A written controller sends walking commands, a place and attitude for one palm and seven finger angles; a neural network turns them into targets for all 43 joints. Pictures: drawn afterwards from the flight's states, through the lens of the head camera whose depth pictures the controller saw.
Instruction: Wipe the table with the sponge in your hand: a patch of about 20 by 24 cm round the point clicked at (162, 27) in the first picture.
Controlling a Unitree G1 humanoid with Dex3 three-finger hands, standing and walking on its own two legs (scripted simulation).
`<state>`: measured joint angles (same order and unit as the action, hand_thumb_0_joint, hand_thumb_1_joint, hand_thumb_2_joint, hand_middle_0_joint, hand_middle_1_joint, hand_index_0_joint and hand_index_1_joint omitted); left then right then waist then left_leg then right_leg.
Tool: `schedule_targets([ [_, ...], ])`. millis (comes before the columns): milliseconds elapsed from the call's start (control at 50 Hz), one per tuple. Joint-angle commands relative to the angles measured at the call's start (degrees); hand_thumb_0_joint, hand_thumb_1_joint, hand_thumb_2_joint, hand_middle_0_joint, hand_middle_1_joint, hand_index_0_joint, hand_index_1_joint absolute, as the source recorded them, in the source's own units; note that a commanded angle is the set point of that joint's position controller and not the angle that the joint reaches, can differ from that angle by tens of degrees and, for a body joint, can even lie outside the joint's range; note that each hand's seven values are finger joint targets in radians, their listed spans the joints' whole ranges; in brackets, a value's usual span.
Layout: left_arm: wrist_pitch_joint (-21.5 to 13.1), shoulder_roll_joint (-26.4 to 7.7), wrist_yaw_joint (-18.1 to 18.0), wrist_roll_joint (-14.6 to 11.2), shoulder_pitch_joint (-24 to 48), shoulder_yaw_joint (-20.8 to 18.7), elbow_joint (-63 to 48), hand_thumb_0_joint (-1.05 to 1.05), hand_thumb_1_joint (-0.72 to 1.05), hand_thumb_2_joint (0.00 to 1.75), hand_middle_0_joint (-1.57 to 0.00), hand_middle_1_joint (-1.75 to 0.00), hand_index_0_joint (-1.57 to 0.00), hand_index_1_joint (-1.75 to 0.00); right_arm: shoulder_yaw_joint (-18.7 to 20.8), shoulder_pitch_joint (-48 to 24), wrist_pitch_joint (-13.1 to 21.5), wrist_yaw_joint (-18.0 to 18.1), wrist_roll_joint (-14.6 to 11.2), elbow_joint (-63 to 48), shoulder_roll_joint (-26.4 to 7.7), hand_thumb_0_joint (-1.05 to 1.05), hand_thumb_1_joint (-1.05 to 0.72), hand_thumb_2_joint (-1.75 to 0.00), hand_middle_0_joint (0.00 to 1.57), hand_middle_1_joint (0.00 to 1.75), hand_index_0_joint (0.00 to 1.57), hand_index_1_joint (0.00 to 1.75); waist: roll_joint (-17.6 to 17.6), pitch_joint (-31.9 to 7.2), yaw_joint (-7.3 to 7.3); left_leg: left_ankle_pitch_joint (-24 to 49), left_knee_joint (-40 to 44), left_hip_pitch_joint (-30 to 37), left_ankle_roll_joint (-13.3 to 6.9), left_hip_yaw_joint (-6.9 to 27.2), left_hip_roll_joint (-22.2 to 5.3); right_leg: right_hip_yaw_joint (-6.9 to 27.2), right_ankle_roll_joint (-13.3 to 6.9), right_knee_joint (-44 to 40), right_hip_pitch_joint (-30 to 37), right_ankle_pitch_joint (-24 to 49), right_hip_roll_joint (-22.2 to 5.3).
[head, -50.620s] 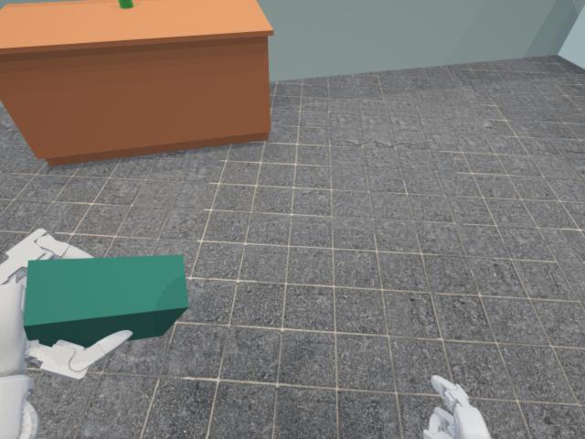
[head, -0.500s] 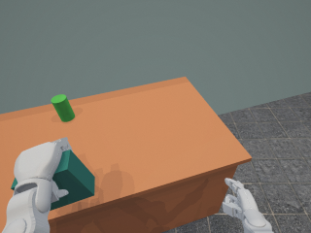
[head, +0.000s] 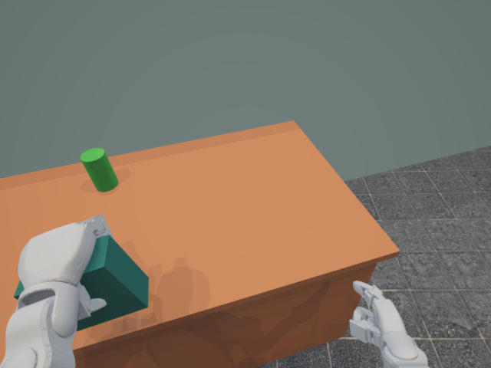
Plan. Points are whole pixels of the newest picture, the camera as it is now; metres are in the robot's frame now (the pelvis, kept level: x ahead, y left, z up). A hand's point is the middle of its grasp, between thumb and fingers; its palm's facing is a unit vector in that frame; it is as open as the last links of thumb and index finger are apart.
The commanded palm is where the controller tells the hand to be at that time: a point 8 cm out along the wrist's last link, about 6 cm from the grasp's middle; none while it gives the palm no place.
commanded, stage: step back with the hand held close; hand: left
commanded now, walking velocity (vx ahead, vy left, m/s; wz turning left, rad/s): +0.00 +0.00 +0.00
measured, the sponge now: (98, 292) +0.19 +0.28 +0.05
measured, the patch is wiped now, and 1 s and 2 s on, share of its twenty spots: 0.95 0.95 0.95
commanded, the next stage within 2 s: stop stepping back and stand still in 1.54 s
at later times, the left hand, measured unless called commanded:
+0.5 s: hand (82, 264) +0.18 +0.26 +0.14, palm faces +0.38 -0.83 -0.42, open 10.0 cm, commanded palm +0.13 +0.29 +0.17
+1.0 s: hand (55, 317) +0.11 +0.26 +0.14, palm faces +0.41 -0.86 -0.31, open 10.0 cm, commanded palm +0.05 +0.30 +0.17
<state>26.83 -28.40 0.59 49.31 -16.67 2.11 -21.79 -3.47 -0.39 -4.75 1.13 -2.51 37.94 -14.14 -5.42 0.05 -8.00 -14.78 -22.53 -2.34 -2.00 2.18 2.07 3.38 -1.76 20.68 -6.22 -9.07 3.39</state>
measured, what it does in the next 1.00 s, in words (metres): shifts its weight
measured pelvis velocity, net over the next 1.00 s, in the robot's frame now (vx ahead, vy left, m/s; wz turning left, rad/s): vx -0.09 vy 0.01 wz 0.06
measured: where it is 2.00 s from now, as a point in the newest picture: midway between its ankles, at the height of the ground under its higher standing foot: outside the picture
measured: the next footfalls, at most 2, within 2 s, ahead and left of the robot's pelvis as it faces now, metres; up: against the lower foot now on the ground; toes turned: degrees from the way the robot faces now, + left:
right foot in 1.28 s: -0.16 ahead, -0.13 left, +0.00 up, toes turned +4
left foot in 1.52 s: -0.17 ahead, +0.08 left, +0.00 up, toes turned +0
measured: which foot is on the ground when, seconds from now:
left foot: down 0.00-1.00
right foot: down 0.00-1.00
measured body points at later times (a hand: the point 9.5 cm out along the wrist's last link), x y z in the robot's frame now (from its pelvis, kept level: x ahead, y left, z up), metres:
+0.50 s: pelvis -0.03 +0.01 -0.02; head -0.03 +0.02 +0.43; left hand +0.15 +0.30 +0.17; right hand +0.13 -0.25 -0.10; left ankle -0.02 +0.10 -0.74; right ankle +0.03 -0.11 -0.74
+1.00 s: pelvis -0.09 +0.01 -0.03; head -0.09 +0.05 +0.42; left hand +0.08 +0.30 +0.15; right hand +0.10 -0.22 -0.09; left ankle -0.02 +0.10 -0.74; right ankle +0.01 -0.11 -0.74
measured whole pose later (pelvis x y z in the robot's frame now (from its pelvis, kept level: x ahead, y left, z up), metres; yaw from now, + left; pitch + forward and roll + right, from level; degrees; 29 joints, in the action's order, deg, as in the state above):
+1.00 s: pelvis -0.09 +0.01 -0.03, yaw +4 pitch +2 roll -2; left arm -7.6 -19.9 -7.7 -0.6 -24.6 -16.9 -31.0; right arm -0.8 10.5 0.5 3.9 -0.2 32.6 -11.9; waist 2.2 -1.9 0.3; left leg -17.4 -41.4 -28.6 -2.0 2.1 1.5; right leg 1.2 0.4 33.5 -26.4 -8.9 2.8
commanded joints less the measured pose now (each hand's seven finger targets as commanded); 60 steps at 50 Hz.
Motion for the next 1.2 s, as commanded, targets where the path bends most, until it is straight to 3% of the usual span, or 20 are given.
schedule_targets([
  [0, -0.08, -11.47, -3.05, 2.8, 11.84, -8.2, -6.27, 0.0, 0.1, 1.3, -1.2, -1.6, -1.2, -1.6, 2.06, -13.84, 2.9, 0.52, 0.1, -10.01, -6.02, 0.0, -0.9, -0.9, 0.2, 0.3, 0.2, 0.3, 2.99, -5.23, 0.75, 12.86, 3.9, -5.91, -0.64, 4.6, -1.07, 5.12, -3.53, -2.45, 4.27, 4.16, -0.75],
  [20, -14.58, -4.04, -4.44, -48.63, 19.85, -22.07, -20.96, 0.0, 0.1, 1.3, -1.2, -1.6, -1.2, -1.6, 3.29, -2.93, 2.87, 1.24, -0.37, -23.88, -4.03, 0.0, -0.9, -0.9, 0.2, 0.3, 0.2, 0.3, 10.24, 3.88, 7.16, 3.02, -0.2, -7.56, -1.59, 4.43, -2.34, 7.46, -1.98, -4.04, -6.64, 11.92, -1.56],
  [40, -19.38, -8.72, -5.08, -49.3, 6.38, -24.52, -7.61, 0.0, 0.1, 1.3, -1.2, -1.6, -1.2, -1.6, 1.94, 0.16, 3.63, 1.65, 0.79, -18.9, -5.19, 0.0, -0.9, -0.9, 0.2, 0.3, 0.2, 0.3, 13.58, -0.45, 5.77, 1.79, -0.93, -7.28, -1.57, 4.96, -2.14, 4.95, -1.5, -2.65, -6.43, 10.83, -3.31],
  [60, -21.21, -7.04, -4.91, -49.26, 4.05, -22.83, -6.77, 0.0, 0.1, 1.3, -1.2, -1.6, -1.2, -1.6, 1.73, -1.31, 3.78, 1.54, 0.84, -18.7, -4.79, 0.0, -0.9, -0.9, 0.2, 0.3, 0.2, 0.3, 12.08, 0.58, 5.35, 2.26, 0.16, -7.06, -1.29, 5.39, -1.58, 5.82, -1.92, -2.05, -7.86, 10.91, -2.94],
  [100, -26.5, -6.18, -6.07, -52.58, 3.43, -24.75, -18.03, 0.0, 0.1, 1.3, -1.2, -1.6, -1.2, -1.6, 3.15, 2.87, 3.62, 2.63, 0.59, -19.05, -5.31, 0.0, -0.9, -0.9, 0.2, 0.3, 0.2, 0.3, 8.61, -8.12, 6.29, 6.79, -2.87, -5.11, -1.09, 5.41, -3.88, 5.83, -0.84, 0.33, -4.65, 15.19, -7.72],
  [180, -31.82, -5.9, -8.35, -53.85, -6.24, -27.41, -27.85, 0.0, 0.1, 1.3, -1.2, -1.6, -1.2, -1.6, 3.84, 3.42, 4.81, 3.46, 1.78, -18.33, -6.15, 0.0, -0.9, -0.9, 0.2, 0.3, 0.2, 0.3, -5.91, -16.8, 5.72, 20.22, -4.33, -6.56, -1.21, 6.61, -6.8, 3.05, -0.44, 7.75, -0.46, 19.54, -8.53],
  [300, -33.76, -4.96, -9.02, -53.82, -12.73, -29.85, -24.08, 0.0, 0.1, 1.3, -1.2, -1.6, -1.2, -1.6, 5.9, 5.13, 4.99, 3.59, 1.55, -16.32, -6.21, 0.0, -0.9, -0.9, 0.2, 0.3, 0.2, 0.3, 0.49, -13.37, 7.1, 26.32, -4.91, -11.19, -0.79, 9.2, -10.18, 1.3, 0.67, 11.03, -6.44, 7.79, -7.0],
  [440, -34.66, -3.04, -8.81, -53.88, -9.93, -26.81, -17.55, 0.0, 0.1, 1.3, -1.2, -1.6, -1.2, -1.6, 6.54, 5.68, 5.67, 4.25, 1.14, -15.86, -6.75, 0.0, -0.9, -0.9, 0.2, 0.3, 0.2, 0.3, 7.94, -8.91, 8.14, 6.66, -9.18, -18.86, -0.16, 7.81, -7.31, 6.72, -0.85, 6.05, -9.45, 11.88, -10.71],
  [520, -36.37, -3.87, -9.43, -53.02, -8.38, -26.21, -21.76, 0.0, 0.1, 1.3, -1.2, -1.6, -1.2, -1.6, 6.25, 5.44, 6.45, 4.15, 1.4, -16.03, -7.0, 0.0, -0.9, -0.9, 0.2, 0.3, 0.2, 0.3, 7.92, -7.42, 8.21, -6.58, -9.42, -21.0, -0.69, 7.97, -5.92, 8.49, -1.85, 2.74, -13.48, -0.88, -12.02],
  [600, -38.33, -5.86, -10.35, -51.48, -8.54, -29.13, -26.63, 0.0, 0.1, 1.3, -1.2, -1.6, -1.2, -1.6, 6.24, 4.77, 7.51, 4.27, 2.03, -16.36, -7.67, 0.0, -0.9, -0.9, 0.2, 0.3, 0.2, 0.3, 0.07, -7.22, 8.08, -17.24, -2.58, -29.53, -2.76, 11.22, -7.98, 4.76, -0.1, 7.27, -8.83, -7.28, -7.45],
  [660, -39.39, -6.47, -10.45, -49.99, -8.86, -31.75, -26.72, 0.0, 0.1, 1.3, -1.2, -1.6, -1.2, -1.6, 6.71, 5.16, 8.37, 4.19, 2.26, -16.41, -8.47, 0.0, -0.9, -0.9, 0.2, 0.3, 0.2, 0.3, -7.85, -8.69, 7.79, -24.83, 4.65, -40.29, -4.89, 15.39, -11.25, 0.93, 1.73, 17.56, 2.18, -1.45, -2.59],
  [700, -39.71, -4.44, -10.17, -49.61, -8.34, -31.11, -24.49, 0.0, 0.1, 1.3, -1.2, -1.6, -1.2, -1.6, 6.96, 5.93, 8.67, 4.23, 2.79, -16.06, -7.89, 0.0, -0.9, -0.9, 0.2, 0.3, 0.2, 0.3, -6.2, -8.19, 7.59, -24.26, 6.02, -43.8, -5.72, 16.61, -13.04, 0.14, 2.47, 21.99, 5.0, -1.21, -0.91],
  [780, -38.94, -0.63, -8.99, -50.23, -5.49, -27.13, -19.16, 0.0, 0.1, 1.3, -1.2, -1.6, -1.2, -1.6, 6.83, 6.9, 8.84, 3.97, 2.29, -15.2, -7.1, 0.0, -0.9, -0.9, 0.2, 0.3, 0.2, 0.3, 2.33, -4.21, 8.3, -17.14, -2.23, -35.97, -3.92, 11.89, -9.98, 3.67, 1.02, 14.3, -5.66, 1.41, -3.34],
  [840, -38.42, -0.74, -8.84, -50.99, -2.59, -24.32, -19.11, 0.0, 0.1, 1.3, -1.2, -1.6, -1.2, -1.6, 6.89, 6.64, 8.48, 3.83, 2.22, -14.7, -6.75, 0.0, -0.9, -0.9, 0.2, 0.3, 0.2, 0.3, 9.21, -5.66, 8.87, -12.26, -12.01, -25.75, -0.79, 7.28, -5.75, 11.26, -1.87, 4.53, -16.64, -0.65, -10.19],
  [920, -38.97, -2.62, -9.73, -50.64, -2.23, -24.84, -22.47, 0.0, 0.1, 1.3, -1.2, -1.6, -1.2, -1.6, 6.43, 5.65, 8.03, 3.54, 2.57, -14.58, -5.99, 0.0, -0.9, -0.9, 0.2, 0.3, 0.2, 0.3, 7.95, -5.92, 8.93, -13.78, -13.93, -23.34, -0.49, 6.71, -5.28, 11.99, -2.79, 1.06, -20.98, -8.82, -12.17],
  [960, -39.63, -6.35, -10.35, -50.29, -3.62, -28.8, -26.63, 0.0, 0.1, 1.3, -1.2, -1.6, -1.2, -1.6, 6.58, 5.21, 7.89, 3.52, 2.94, -14.78, -6.6, 0.0, -0.9, -0.9, 0.2, 0.3, 0.2, 0.3, 3.07, -7.65, 8.84, -13.44, -9.93, -24.28, -0.74, 8.23, -6.42, 9.38, -2.41, 4.23, -19.05, -7.4, -10.58],
  [1020, -40.48, -5.18, -10.55, -49.62, -8.48, -31.17, -28.38, 0.0, 0.1, 1.3, -1.2, -1.6, -1.2, -1.6, 6.93, 4.52, 8.19, 3.57, 3.1, -15.86, -6.56, 0.0, -0.9, -0.9, 0.2, 0.3, 0.2, 0.3, -4.96, -11.47, 8.27, -17.19, 0.36, -35.42, -3.94, 13.16, -12.27, 1.64, 1.11, 18.8, -4.89, 0.03, -2.98],
  [1060, -40.91, -5.37, -10.43, -48.79, -9.37, -32.8, -28.5, 0.0, 0.1, 1.3, -1.2, -1.6, -1.2, -1.6, 7.36, 4.77, 8.83, 3.3, 3.24, -15.68, -6.68, 0.0, -0.9, -0.9, 0.2, 0.3, 0.2, 0.3, -11.27, -12.49, 8.2, -23.84, 9.02, -41.96, -6.1, 18.28, -17.93, -0.45, 2.7, 30.14, 1.01, -6.99, 1.08],
  [1100, -40.92, -4.32, -10.09, -48.63, -7.15, -32.56, -28.73, 0.0, 0.1, 1.3, -1.2, -1.6, -1.2, -1.6, 7.58, 6.03, 9.54, 3.04, 4.28, -14.59, -6.05, 0.0, -0.9, -0.9, 0.2, 0.3, 0.2, 0.3, -9.58, -10.04, 8.26, -22.47, 10.26, -43.86, -7.61, 18.57, -20.44, 0.19, 3.3, 37.92, 0.02, -11.4, 1.71],
  [1180, -40.25, 0.81, -9.61, -50.78, -6.39, -27.34, -22.64, 0.0, 0.1, 1.3, -1.2, -1.6, -1.2, -1.6, 6.52, 7.94, 11.75, 2.83, 3.65, -11.3, -4.82, 0.0, -0.9, -0.9, 0.2, 0.3, 0.2, 0.3, -3.59, -7.97, 8.15, 2.04, 1.49, -20.0, -4.57, 13.06, -16.85, -0.42, 2.34, 17.29, -14.73, -16.95, 0.8],
])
